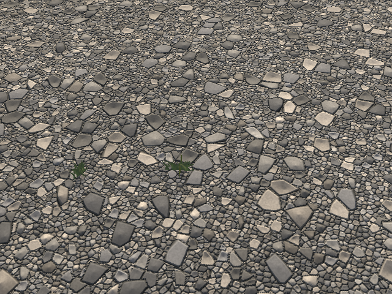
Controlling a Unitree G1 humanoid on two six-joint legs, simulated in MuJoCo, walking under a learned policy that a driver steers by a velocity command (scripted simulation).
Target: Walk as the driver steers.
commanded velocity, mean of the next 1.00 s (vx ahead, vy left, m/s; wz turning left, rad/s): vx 0.13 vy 0.00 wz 0.13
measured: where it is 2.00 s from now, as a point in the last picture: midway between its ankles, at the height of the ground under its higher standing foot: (207, 288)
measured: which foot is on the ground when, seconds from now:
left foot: up 0.00-0.24, down 0.26-1.00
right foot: down 0.00-0.24, up 0.26-0.62, down 0.64-0.90, up 0.92-1.00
